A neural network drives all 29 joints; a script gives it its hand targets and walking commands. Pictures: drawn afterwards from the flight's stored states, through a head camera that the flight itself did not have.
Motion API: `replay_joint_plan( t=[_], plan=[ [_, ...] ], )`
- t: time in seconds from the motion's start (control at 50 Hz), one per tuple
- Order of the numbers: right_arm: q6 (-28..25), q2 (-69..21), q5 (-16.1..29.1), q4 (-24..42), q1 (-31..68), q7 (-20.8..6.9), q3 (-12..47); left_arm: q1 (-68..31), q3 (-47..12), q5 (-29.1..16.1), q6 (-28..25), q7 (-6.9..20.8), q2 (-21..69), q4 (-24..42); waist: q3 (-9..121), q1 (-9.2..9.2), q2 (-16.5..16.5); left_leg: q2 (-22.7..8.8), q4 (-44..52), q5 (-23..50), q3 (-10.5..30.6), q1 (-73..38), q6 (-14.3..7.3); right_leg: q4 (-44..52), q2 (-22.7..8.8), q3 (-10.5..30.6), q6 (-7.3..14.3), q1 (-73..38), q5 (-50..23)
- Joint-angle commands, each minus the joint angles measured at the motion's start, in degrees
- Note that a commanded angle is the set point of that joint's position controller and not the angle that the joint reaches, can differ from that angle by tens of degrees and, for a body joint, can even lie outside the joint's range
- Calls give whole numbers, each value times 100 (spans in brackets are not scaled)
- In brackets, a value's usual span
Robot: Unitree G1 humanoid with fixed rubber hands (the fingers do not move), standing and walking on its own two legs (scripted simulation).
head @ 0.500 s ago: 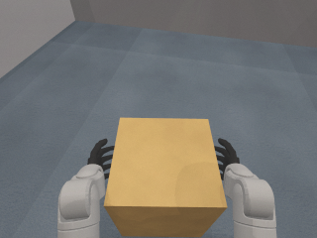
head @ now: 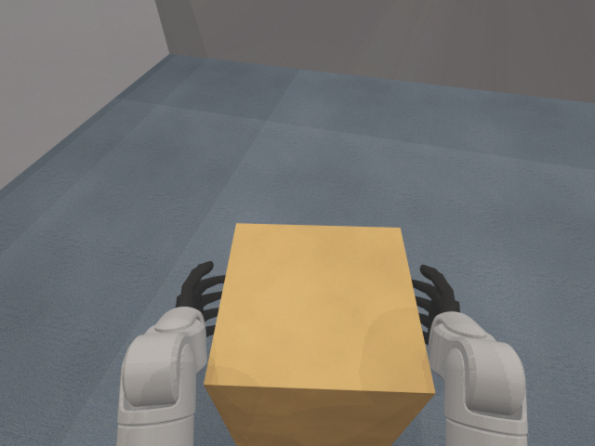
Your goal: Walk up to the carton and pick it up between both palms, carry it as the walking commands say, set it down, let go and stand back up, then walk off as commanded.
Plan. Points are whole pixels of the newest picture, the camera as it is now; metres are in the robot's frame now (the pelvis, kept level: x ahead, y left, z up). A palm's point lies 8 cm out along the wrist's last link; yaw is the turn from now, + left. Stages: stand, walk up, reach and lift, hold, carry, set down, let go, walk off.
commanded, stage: carry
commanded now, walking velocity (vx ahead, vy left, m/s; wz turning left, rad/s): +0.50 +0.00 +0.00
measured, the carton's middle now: (314, 342) +0.27 +0.00 +0.00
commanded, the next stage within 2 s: none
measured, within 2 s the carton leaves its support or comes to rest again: neither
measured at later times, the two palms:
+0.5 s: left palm (216, 176) +0.54 +0.17 +0.07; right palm (393, 178) +0.53 -0.13 +0.07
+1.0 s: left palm (239, 136) +0.62 +0.13 +0.09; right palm (407, 144) +0.60 -0.17 +0.09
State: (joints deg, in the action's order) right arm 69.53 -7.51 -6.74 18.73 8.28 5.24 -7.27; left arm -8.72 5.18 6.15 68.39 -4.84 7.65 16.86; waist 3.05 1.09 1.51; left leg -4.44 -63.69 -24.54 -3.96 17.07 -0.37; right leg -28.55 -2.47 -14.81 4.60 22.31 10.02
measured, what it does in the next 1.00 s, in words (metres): walks ahead: left foot, then right foot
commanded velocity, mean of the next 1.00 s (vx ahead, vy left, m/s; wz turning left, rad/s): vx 0.02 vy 0.00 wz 0.00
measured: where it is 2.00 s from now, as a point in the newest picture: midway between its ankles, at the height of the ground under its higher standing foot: outside the picture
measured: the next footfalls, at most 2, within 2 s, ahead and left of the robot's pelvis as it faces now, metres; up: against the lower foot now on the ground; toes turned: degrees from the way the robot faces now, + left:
left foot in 0.32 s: +0.37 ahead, +0.12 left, +0.00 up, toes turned +7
right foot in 0.50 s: +0.26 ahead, -0.10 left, +0.00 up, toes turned -15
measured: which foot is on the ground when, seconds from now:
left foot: up 0.00-0.30, down 0.32-1.00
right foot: down 0.00-0.34, up 0.36-0.48, down 0.50-1.00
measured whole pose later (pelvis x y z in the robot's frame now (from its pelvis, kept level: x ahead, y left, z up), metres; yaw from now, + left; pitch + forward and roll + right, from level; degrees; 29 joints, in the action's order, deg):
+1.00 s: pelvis +0.34 +0.00 +0.01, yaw -4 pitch +4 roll +1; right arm 67.9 -7.6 -6.5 18.5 8.6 5.6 -5.9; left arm -8.6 6.4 6.0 68.1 -4.8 7.6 18.8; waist 5.3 0.3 -0.3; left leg -2.3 -26.6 -13.7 -11.1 15.3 -1.4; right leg -26.8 -3.6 -8.6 -2.0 7.1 19.2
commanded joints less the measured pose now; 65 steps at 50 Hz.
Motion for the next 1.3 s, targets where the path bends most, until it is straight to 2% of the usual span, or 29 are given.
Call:
replay_joint_plan(
  t=[0.0, 0.04, 0.16, 0.22, 0.28, 0.3, 0.32, 0.34, 0.36, 0.4, 0.46, 0.5, 0.54, 0.6, 0.72, 0.84, 0.88, 0.92, 0.94, 0.96, 1.0, 1.02, 1.04, 1.06, 1.1, 1.14, 1.18, 1.22, 1.28],
  plan=[
    [-193, -5418, 2408, 542, 2745, -1496, 4297, -2712, -4125, -2460, -95, 1534, 5469, 835, 1830, -92, -430, -367, -47, 629, 353, 1720, -91, 1425, -1721, 2221, 326, -2869, -1390],
    [-273, -5522, 2359, 607, 2704, -1448, 4318, -2666, -4096, -2452, -128, 1551, 5495, 985, 1829, -69, -755, -284, 575, 844, 44, 1565, -34, 1626, -1543, 1753, 272, -2763, -1347],
    [-271, -5320, 2290, 830, 2327, -1291, 4427, -2130, -4019, -2360, -73, 1552, 5147, 1035, 1504, -73, -1097, 159, 2606, 1602, -631, 1381, 68, 1186, -1139, 501, 158, -2898, -3957],
    [-170, -5122, 2374, 878, 2331, -1329, 4451, -1994, -3951, -2267, -38, 1493, 5012, 965, 1328, -12, -1198, 348, 3319, 2293, -850, 902, 25, 877, -1038, 232, 17, -2760, -3852],
    [-83, -4960, 2417, 752, 2341, -1414, 4369, -2097, -3919, -2169, 24, 1454, 4846, 817, 1304, -125, -774, 403, 4506, 3580, -984, -613, -36, -193, -728, 5, -410, -1955, -2821],
    [-58, -4891, 2413, 735, 2418, -1437, 4303, -2104, -3893, -2123, 43, 1456, 4772, 728, 1556, -153, -526, -129, 4411, 4443, -492, -1490, -45, -672, -619, 94, -607, -1414, -1862],
    [-26, -4839, 2353, 569, 2303, -1466, 4190, -2222, -3952, -2174, 84, 1473, 4735, 740, 2135, -147, 464, -1381, 3861, 6639, 776, -2454, -362, -1621, -349, 292, -767, -810, 561],
    [-57, -4854, 2340, 259, 2162, -1479, 4033, -2350, -4068, -2292, 146, 1475, 4787, 711, 2541, -113, 1304, -1882, 3846, 6888, 1685, -3058, -1177, -2176, 75, 780, -814, -165, 2315],
    [-85, -4919, 2345, 180, 2125, -1497, 4013, -2199, -4026, -2247, 115, 1482, 4802, 532, 2552, -97, 1040, -1907, 4037, 6172, 1618, -2881, -1241, -2214, -129, 1155, -716, 8, 2684],
    [-157, -5285, 2262, 175, 2346, -1553, 3975, -2554, -4019, -2271, 10, 1510, 5089, 728, 2339, -77, 776, -1556, 4274, 5161, 1118, -2421, -908, -1071, -210, 1277, -600, -117, 2688],
    [-266, -5520, 2320, 512, 2618, -1537, 4067, -2735, -4146, -2363, -97, 1504, 5460, 871, 2451, -36, 549, -1077, 4116, 4056, 316, -1777, -464, 688, -159, 950, -669, -1302, 674],
    [-298, -5449, 2323, 681, 2695, -1490, 4071, -2645, -4130, -2305, -131, 1496, 5502, 860, 2433, -64, 186, -788, 3857, 3745, -37, -1529, -221, 784, -585, 1217, -724, -1507, -287],
    [-260, -5401, 2324, 566, 2611, -1472, 4170, -2626, -4073, -2295, -109, 1489, 5335, 873, 2181, -85, -233, -619, 3589, 4377, -122, -1304, -194, 235, -780, 1124, -700, -1676, -1812],
    [-173, -5255, 2300, 472, 2356, -1427, 4156, -2353, -4041, -2274, -19, 1465, 5167, 698, 2204, -81, -170, -604, 3199, 5554, -98, -1374, -195, -108, -658, 999, -714, -1599, -2529],
    [-135, -5233, 2287, 401, 2360, -1410, 4170, -2369, -3953, -2278, 23, 1475, 5182, 588, 2061, -45, 87, -583, 3077, 6586, -140, -1685, -274, 350, -375, 754, -825, -1260, -1720],
    [-148, -5236, 2352, 560, 2592, -1398, 4224, -2465, -3900, -2295, -1, 1488, 5213, 555, 1790, -46, -724, 60, 3679, 3289, -609, -552, -4, -214, -735, 841, -629, -2424, -4835],
    [-144, -5194, 2358, 578, 2588, -1406, 4196, -2489, -3872, -2291, -20, 1465, 5166, 567, 1895, -79, -428, -67, 3755, 4640, -502, -1557, -68, -632, -642, 776, -678, -1654, -4020],
    [-170, -5199, 2335, 442, 2456, -1412, 4153, -2490, -3910, -2271, -52, 1443, 5088, 636, 2069, -118, 389, -775, 3345, 7814, 42, -2952, -476, -532, -274, 680, -771, -257, -307],
    [-190, -5202, 2335, 380, 2488, -1417, 4167, -2433, -3923, -2255, -68, 1439, 5080, 632, 1966, -41, 602, -964, 3292, 8264, 175, -3087, -627, 290, -184, 742, -720, -74, 1234],
    [-209, -5205, 2306, 311, 2471, -1415, 4162, -2385, -3889, -2224, -67, 1443, 5062, 615, 1926, 47, 558, -926, 3190, 7762, 95, -2714, -553, 1293, -180, 729, -690, -640, 746],
    [-214, -5173, 2219, 309, 2364, -1395, 4131, -2397, -3823, -2229, -34, 1465, 5094, 512, 1803, -47, -62, -619, 2995, 5032, -182, -968, -199, 727, -530, 855, -659, -2227, -2827],
    [-195, -5198, 2214, 325, 2383, -1389, 4182, -2353, -3840, -2239, -36, 1486, 5134, 456, 1804, -54, -681, -316, 2795, 3303, -385, -3, -46, 132, -892, 1026, -537, -2986, -5092],
    [-192, -5219, 2237, 376, 2449, -1391, 4212, -2341, -3870, -2234, -58, 1499, 5179, 425, 1774, -45, -1090, -27, 2895, 1540, -501, 518, 50, -75, -1188, 1132, -363, -3264, -6356],
    [-206, -5208, 2290, 477, 2589, -1397, 4237, -2393, -3888, -2235, -86, 1496, 5217, 449, 1673, -22, -1188, 78, 3225, 785, -525, 621, 81, -126, -1293, 1182, -220, -3223, -6608],
    [-235, -5202, 2384, 612, 2799, -1425, 4258, -2457, -3825, -2219, -126, 1474, 5162, 480, 1621, -1, -1011, 61, 3711, 1639, -558, -143, 26, -180, -1138, 1081, -277, -2651, -5797],
    [-282, -5198, 2381, 549, 2764, -1431, 4258, -2518, -3837, -2218, -163, 1453, 5103, 589, 1878, 20, -560, -282, 3182, 3893, -320, -1067, -107, -268, -842, 940, -515, -1922, -4546],
    [-318, -5213, 2366, 465, 2693, -1434, 4234, -2562, -3852, -2190, -206, 1452, 5072, 652, 2049, -2, -178, -526, 3132, 5200, -189, -1325, -161, -241, -635, 823, -608, -1705, -2846],
    [-350, -5194, 2289, 384, 2638, -1432, 4157, -2583, -3832, -2167, -224, 1465, 5048, 627, 2002, -4, -49, -581, 3085, 5124, -171, -1134, -146, 7, -584, 837, -622, -1820, -2297],
    [-374, -5131, 2161, 230, 2510, -1425, 4046, -2526, -3790, -2131, -233, 1476, 5030, 473, 1832, -46, -207, -415, 3059, 3857, -244, -630, -67, -10, -767, 879, -535, -2118, -3312]
  ],
)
